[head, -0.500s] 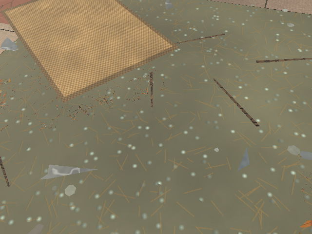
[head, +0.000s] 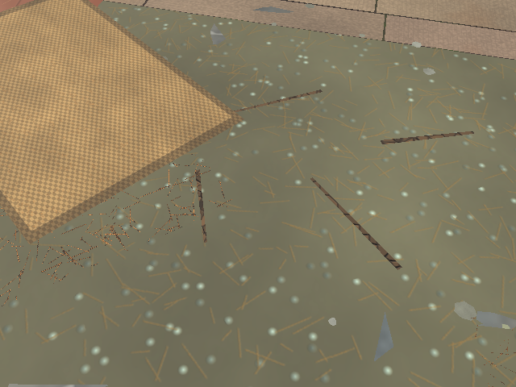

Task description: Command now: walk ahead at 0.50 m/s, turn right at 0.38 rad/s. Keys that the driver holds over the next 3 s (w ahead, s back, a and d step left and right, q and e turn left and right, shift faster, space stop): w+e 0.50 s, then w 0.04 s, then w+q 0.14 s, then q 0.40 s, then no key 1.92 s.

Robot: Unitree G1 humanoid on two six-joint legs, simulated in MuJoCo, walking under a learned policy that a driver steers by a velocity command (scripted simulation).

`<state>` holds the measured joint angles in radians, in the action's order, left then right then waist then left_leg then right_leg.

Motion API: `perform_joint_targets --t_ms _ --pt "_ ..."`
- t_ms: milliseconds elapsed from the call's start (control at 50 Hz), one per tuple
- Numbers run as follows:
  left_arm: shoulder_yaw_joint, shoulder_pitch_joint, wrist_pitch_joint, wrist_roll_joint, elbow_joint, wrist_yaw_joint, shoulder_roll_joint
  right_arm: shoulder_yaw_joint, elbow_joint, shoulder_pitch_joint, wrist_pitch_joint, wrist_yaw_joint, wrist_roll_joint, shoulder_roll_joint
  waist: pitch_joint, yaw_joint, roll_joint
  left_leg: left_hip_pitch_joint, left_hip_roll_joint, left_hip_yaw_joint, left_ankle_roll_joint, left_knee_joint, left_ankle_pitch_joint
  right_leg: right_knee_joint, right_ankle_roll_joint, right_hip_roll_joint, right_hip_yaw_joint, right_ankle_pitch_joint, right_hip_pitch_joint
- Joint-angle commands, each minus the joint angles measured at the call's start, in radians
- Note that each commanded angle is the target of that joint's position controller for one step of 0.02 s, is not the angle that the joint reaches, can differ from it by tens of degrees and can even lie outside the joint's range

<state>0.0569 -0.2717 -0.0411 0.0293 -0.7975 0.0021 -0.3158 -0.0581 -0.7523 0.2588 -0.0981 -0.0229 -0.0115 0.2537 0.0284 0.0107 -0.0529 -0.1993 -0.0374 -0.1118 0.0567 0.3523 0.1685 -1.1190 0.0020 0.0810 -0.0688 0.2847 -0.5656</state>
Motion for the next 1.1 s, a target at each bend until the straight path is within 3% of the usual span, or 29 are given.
perform_joint_targets --t_ms 20,120,220,280,300,320,340,360,380,400,420,440,480,520,620,680,720,780,820,840,860,880,900,920,940,960,1000,1040,1100 --pt "0.016 -0.032 0.012 -0.005 0.057 0.005 -0.037 -0.034 0.039 -0.046 -0.031 0.007 -0.005 0.12 0.0 -0.027 0.118 0.038 0.293 0.171 0.157 -0.229 -0.202 0.043 0.019 0.052 -0.06 -0.114 -0.101" --pt "0.005 0.111 -0.002 -0.009 0.102 -0.024 -0.009 -0.043 0.003 -0.019 -0.017 0.025 0.001 0.157 0.033 0.022 0.095 0.088 0.263 0.014 0.12 -0.239 -0.245 0.325 0.007 0.037 0.007 -0.351 -0.091" --pt "0.001 0.251 -0.001 -0.008 0.182 -0.052 -0.007 -0.058 -0.045 0.058 0.017 0.032 0.024 0.196 0.074 0.069 0.087 0.259 0.322 -0.036 0.101 -0.184 -0.303 0.466 -0.037 0.021 0.071 -0.276 -0.145" --pt "0.02 0.219 0.006 -0.01 0.207 -0.063 -0.041 -0.069 -0.046 0.039 0.04 0.039 0.035 0.232 0.018 0.021 0.129 0.32 0.331 -0.077 0.067 -0.029 -0.682 0.486 -0.089 -0.049 0.147 -0.126 -0.032" --pt "0.037 0.142 0.01 -0.009 0.195 -0.062 -0.069 -0.072 -0.042 0.028 0.048 0.043 0.037 0.244 -0.035 -0.028 0.142 0.314 0.321 -0.092 0.054 0.096 -0.828 0.488 -0.114 -0.09 0.175 -0.084 0.078" --pt "0.065 -0.004 0.012 -0.007 0.16 -0.054 -0.113 -0.068 -0.037 0.009 0.055 0.047 0.042 0.241 -0.111 -0.113 0.126 0.247 0.286 -0.121 0.025 0.293 -0.85 0.549 -0.148 -0.137 0.187 -0.129 0.285" --pt "0.101 -0.174 0.021 -0.005 0.119 -0.035 -0.192 -0.053 -0.023 0.02 0.049 0.051 0.027 0.209 -0.204 -0.185 0.046 0.017 0.244 -0.123 -0.021 0.583 -0.599 0.578 -0.201 -0.075 0.04 -0.16 0.597" --pt "0.116 -0.15 0.015 0.005 0.123 -0.026 -0.305 -0.005 0.035 0.11 0.023 0.036 -0.012 0.059 -0.274 -0.062 -0.226 -0.45 0.035 -0.051 -0.088 0.938 0.351 0.659 -0.386 0.183 -0.525 -0.011 0.919" --pt "0.09 -0.177 -0.002 -0.005 0.157 -0.031 -0.227 -0.01 0.04 0.025 -0.017 0.021 0.018 0.124 -0.404 -0.129 -0.104 -0.56 0.009 0.192 -0.074 1.051 0.439 0.801 -0.427 0.253 -0.767 0.087 0.982" --pt "0.073 -0.144 -0.015 -0.014 0.148 -0.035 -0.17 -0.023 0.073 -0.074 -0.037 0.013 0.056 0.173 -0.267 -0.142 -0.054 -0.638 0.058 0.207 -0.05 1.037 0.343 0.824 -0.372 0.227 -0.621 0.016 0.899" --pt "0.065 -0.087 -0.022 -0.01 0.152 -0.034 -0.146 -0.017 0.076 -0.09 -0.048 0.016 0.047 0.162 -0.177 -0.098 0.012 -0.611 0.101 0.201 -0.037 0.949 0.253 0.82 -0.336 0.183 -0.496 -0.076 0.756" --pt "0.056 -0.017 -0.022 -0.011 0.163 -0.032 -0.115 -0.022 0.066 -0.091 -0.05 0.024 0.02 0.165 -0.118 -0.056 0.044 -0.549 0.131 0.197 -0.044 0.861 0.204 0.828 -0.31 0.144 -0.403 -0.185 0.62" --pt "0.045 0.039 -0.023 -0.027 0.192 -0.024 -0.089 -0.032 0.061 -0.06 -0.028 0.023 0.005 0.172 -0.093 -0.003 0.016 -0.435 0.153 0.202 -0.063 0.782 0.15 0.87 -0.304 0.105 -0.332 -0.315 0.473" --pt "0.047 0.035 -0.028 -0.021 0.184 -0.014 -0.102 -0.025 0.056 -0.048 -0.007 0.023 -0.002 0.142 -0.079 0.011 0.023 -0.412 0.149 0.177 -0.094 0.702 0.112 0.891 -0.308 0.09 -0.262 -0.405 0.402" --pt "0.041 -0.024 -0.032 -0.022 0.135 0.004 -0.108 0.003 0.071 -0.183 0.001 0.011 0.009 0.086 -0.031 -0.056 -0.018 -0.372 0.133 0.135 -0.114 0.358 -0.237 0.92 -0.231 0.028 -0.089 -0.376 0.36" --pt "0.041 -0.07 -0.038 -0.023 0.1 -0.001 -0.124 0.007 0.088 -0.26 -0.004 -0.002 0.027 0.094 0.002 -0.098 -0.022 -0.369 0.12 0.128 -0.087 0.256 -0.333 0.94 -0.22 0.07 -0.091 -0.266 0.411" --pt "0.038 -0.076 -0.033 -0.028 0.077 0.001 -0.119 0.005 0.101 -0.285 -0.009 -0.012 0.021 0.104 0.029 -0.102 -0.008 -0.402 0.106 0.128 -0.057 0.201 -0.306 0.893 -0.204 0.092 -0.072 -0.396 0.486" --pt "0.04 -0.055 -0.019 -0.034 0.06 0.011 -0.129 -0.004 0.098 -0.236 -0.017 -0.033 0.015 0.121 -0.016 -0.07 -0.024 -0.345 0.064 0.117 -0.011 0.172 -0.207 0.776 -0.165 0.113 -0.037 -0.64 0.57" --pt "0.042 0.002 -0.006 -0.029 0.074 0.023 -0.138 -0.032 0.058 -0.075 -0.017 -0.034 0.007 0.174 -0.104 0.024 -0.025 -0.159 0.0 0.074 0.024 0.125 -0.205 0.563 -0.117 0.063 0.009 -0.856 0.577" --pt "0.035 -0.004 -0.003 -0.039 0.091 0.031 -0.124 -0.051 0.047 0.015 -0.016 -0.027 0.003 0.229 -0.183 0.061 0.037 0.02 0.06 0.154 0.062 0.123 -0.464 0.349 -0.067 0.003 0.051 -0.729 0.488" --pt "0.013 -0.113 -0.012 -0.064 0.12 0.029 -0.058 -0.061 0.065 0.055 -0.011 -0.021 -0.011 0.313 -0.313 0.006 0.258 0.359 0.309 0.489 0.222 0.188 -0.829 -0.041 0.014 -0.129 0.087 -0.117 0.168" --pt "-0.001 -0.169 -0.02 -0.056 0.112 0.017 -0.049 -0.048 0.07 0.074 0.001 -0.019 -0.004 0.26 -0.461 0.011 0.32 0.523 0.426 0.772 0.354 0.108 -0.816 -0.232 0.046 -0.207 -0.012 0.382 -0.021" --pt "0.014 -0.114 -0.018 -0.028 0.11 0.007 -0.122 -0.041 0.093 0.031 0.017 -0.015 0.013 0.217 -0.415 0.039 0.194 0.444 0.379 0.7 0.311 0.081 -0.582 -0.289 0.039 -0.137 -0.081 0.33 -0.065" --pt "0.017 -0.025 -0.009 -0.017 0.132 0.008 -0.126 -0.034 0.107 -0.026 0.033 -0.008 0.021 0.189 -0.292 0.038 0.124 0.312 0.329 0.602 0.265 0.053 -0.423 -0.26 0.036 -0.101 -0.053 0.267 -0.105" --pt "0.018 0.022 0.004 -0.024 0.139 0.015 -0.121 -0.027 0.115 -0.065 0.046 -0.002 0.022 0.174 -0.19 0.022 0.059 0.154 0.296 0.539 0.236 0.012 -0.349 -0.196 0.039 -0.072 -0.035 0.225 -0.103" --pt "0.024 0.035 0.019 -0.035 0.151 0.025 -0.124 -0.027 0.121 -0.086 0.054 0.004 0.018 0.176 -0.142 -0.003 0.065 0.03 0.268 0.515 0.218 -0.021 -0.287 -0.115 0.039 -0.048 -0.036 0.188 -0.053" --pt "0.018 0.0 0.034 -0.041 0.148 0.034 -0.085 -0.034 0.132 -0.117 0.067 0.009 0.003 0.19 -0.111 -0.039 0.135 -0.105 0.204 0.462 0.202 -0.056 -0.273 0.018 0.05 -0.061 -0.01 0.156 0.04" --pt "0.013 -0.01 0.032 -0.046 0.141 0.044 -0.066 -0.044 0.134 -0.11 0.073 0.021 0.002 0.207 -0.146 -0.039 0.156 -0.112 0.191 0.439 0.209 -0.04 -0.358 0.112 0.07 -0.076 -0.003 0.125 0.067" --pt "0.013 0.011 0.036 -0.043 0.136 0.047 -0.065 -0.05 0.139 -0.116 0.092 0.04 0.017 0.214 -0.196 -0.029 0.149 -0.102 0.177 0.441 0.183 -0.023 -0.234 0.21 0.088 -0.08 -0.019 0.019 0.091"
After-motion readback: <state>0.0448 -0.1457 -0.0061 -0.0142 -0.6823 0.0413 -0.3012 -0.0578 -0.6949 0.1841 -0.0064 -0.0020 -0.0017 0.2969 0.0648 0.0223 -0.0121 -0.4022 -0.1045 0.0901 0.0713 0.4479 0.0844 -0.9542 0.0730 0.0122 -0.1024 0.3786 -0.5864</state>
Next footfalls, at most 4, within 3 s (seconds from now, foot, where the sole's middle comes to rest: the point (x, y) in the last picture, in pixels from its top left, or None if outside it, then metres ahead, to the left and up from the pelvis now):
0.34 right None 0.32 -0.17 -0.78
0.84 left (271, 329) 0.64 -0.03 -0.78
1.28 right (362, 333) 0.63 -0.28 -0.78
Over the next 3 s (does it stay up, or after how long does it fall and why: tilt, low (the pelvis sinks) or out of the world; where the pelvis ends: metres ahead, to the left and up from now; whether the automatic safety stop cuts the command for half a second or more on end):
stays up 0.59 -0.17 -0.01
